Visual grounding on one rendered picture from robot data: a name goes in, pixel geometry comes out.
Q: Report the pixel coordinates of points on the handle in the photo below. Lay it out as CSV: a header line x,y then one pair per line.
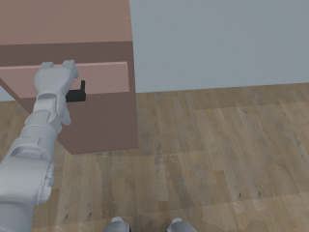
x,y
77,95

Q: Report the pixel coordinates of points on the robot left forearm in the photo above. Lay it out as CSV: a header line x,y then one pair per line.
x,y
38,136

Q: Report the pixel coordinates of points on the robot left hand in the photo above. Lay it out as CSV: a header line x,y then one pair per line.
x,y
57,79

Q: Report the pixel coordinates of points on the left robot shin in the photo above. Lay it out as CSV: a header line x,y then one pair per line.
x,y
116,219

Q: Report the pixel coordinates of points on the robot left upper arm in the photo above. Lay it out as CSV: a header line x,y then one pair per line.
x,y
24,183

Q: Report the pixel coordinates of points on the drawer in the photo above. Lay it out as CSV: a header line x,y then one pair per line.
x,y
100,78

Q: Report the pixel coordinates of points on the right robot thigh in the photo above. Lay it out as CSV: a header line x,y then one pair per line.
x,y
180,226

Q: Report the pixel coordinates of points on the cabinet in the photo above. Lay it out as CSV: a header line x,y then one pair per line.
x,y
33,32

